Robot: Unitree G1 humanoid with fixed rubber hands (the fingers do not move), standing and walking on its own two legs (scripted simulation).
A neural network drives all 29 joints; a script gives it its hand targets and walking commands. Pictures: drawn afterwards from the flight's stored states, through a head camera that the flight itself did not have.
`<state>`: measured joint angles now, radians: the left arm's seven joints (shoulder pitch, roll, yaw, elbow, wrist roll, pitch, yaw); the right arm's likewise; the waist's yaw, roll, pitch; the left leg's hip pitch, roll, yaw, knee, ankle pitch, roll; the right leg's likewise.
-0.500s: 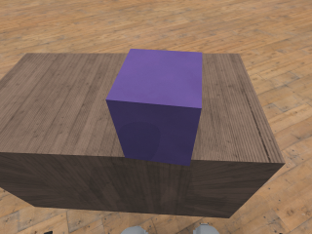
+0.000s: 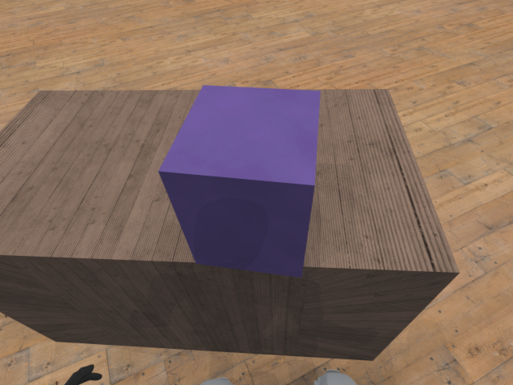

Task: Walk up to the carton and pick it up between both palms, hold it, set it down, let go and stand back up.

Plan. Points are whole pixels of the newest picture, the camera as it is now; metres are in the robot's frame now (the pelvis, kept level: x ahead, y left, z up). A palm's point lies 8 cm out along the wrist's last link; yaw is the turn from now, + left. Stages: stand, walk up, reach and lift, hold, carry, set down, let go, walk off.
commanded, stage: walk up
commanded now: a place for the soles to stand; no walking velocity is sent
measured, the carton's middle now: (253, 183) +0.44 +0.03 +0.07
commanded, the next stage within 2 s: reach and lift in 0.44 s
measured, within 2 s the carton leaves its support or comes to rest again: neither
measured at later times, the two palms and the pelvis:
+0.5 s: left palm out of the picture +0.11 +0.31 -0.08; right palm out of the picture +0.08 -0.33 -0.11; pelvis -0.01 +0.00 +0.00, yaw +0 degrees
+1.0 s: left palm (83, 384) +0.15 +0.26 -0.02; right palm out of the picture +0.12 -0.29 -0.06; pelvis -0.02 -0.01 +0.03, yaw -1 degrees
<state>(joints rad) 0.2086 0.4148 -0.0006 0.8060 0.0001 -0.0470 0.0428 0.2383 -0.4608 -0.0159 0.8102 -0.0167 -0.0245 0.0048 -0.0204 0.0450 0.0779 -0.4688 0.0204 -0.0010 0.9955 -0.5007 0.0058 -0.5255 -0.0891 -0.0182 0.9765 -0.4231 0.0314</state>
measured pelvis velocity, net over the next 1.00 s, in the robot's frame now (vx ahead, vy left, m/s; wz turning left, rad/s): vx -0.02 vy -0.01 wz -0.02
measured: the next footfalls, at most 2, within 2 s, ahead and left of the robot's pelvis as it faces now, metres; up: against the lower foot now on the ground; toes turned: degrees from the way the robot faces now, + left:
none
